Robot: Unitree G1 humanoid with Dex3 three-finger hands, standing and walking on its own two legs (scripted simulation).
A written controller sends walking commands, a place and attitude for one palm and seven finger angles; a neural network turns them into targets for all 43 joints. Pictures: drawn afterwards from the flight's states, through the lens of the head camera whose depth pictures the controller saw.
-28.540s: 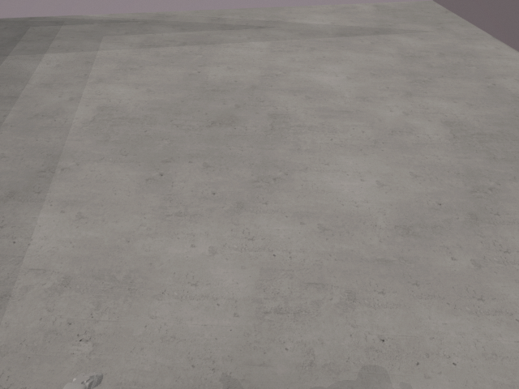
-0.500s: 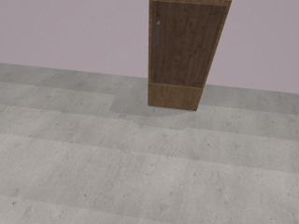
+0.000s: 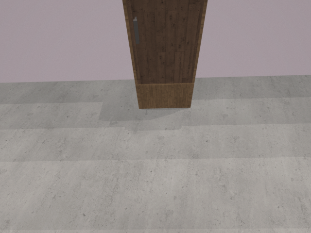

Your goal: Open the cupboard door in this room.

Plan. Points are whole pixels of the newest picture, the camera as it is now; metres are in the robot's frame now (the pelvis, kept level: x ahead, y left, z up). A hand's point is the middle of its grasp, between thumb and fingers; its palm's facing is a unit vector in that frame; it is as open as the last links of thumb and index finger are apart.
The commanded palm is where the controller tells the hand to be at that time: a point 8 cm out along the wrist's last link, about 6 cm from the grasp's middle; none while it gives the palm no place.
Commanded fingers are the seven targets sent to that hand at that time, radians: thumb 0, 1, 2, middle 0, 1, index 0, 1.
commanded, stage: walk to a spot facing it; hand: left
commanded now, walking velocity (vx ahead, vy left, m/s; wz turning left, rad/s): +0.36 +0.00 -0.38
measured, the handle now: (136, 30) +1.14 +0.16 -0.04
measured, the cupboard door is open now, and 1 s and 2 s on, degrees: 0 0 0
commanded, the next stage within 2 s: turn to face it in 0.50 s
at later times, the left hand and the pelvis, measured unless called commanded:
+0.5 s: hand (107, 232) +0.16 +0.17 -0.19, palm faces -0.01 -0.99 -0.13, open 7.4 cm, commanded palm none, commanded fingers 0.00 0.90 0.90 -0.20 -0.30 -0.20 -0.30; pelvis +0.20 +0.01 -0.01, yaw -8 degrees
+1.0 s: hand (131, 136) +0.49 +0.13 -0.16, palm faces -0.18 -0.96 -0.20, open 7.4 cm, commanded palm none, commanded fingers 0.00 0.90 0.90 -0.20 -0.30 -0.20 -0.30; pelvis +0.34 -0.01 +0.00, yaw -7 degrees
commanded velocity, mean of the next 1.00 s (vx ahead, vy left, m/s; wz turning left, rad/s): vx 0.16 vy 0.00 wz -0.02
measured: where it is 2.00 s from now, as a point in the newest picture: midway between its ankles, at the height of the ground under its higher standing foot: (168, 184)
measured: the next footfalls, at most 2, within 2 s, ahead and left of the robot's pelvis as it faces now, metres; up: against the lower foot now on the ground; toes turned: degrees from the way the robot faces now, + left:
right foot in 0.06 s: +0.09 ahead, -0.12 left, +0.00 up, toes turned -10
left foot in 0.50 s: +0.35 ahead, +0.10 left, +0.00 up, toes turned +1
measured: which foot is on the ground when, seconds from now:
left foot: down 0.00-0.06, up 0.08-0.48, down 0.50-0.94, up 0.96-1.00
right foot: up 0.00-0.04, down 0.06-0.50, up 0.52-0.90, down 0.92-1.00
